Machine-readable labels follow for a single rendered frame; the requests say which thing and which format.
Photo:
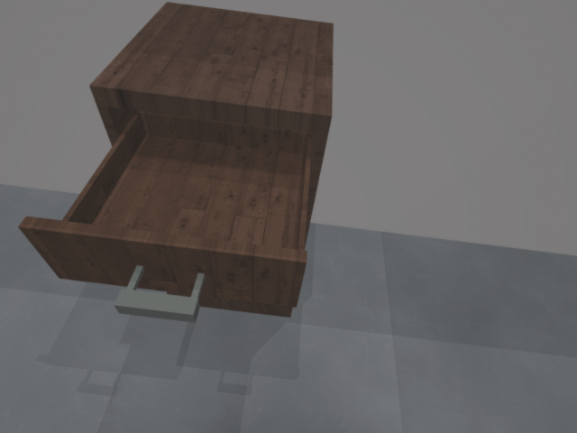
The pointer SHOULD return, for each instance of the cabinet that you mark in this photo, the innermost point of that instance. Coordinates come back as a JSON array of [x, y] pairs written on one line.
[[228, 66]]

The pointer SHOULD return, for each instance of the handle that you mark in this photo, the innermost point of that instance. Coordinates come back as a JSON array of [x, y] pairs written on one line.
[[157, 305]]

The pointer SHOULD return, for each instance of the drawer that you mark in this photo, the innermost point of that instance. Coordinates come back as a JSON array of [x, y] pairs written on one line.
[[182, 195]]

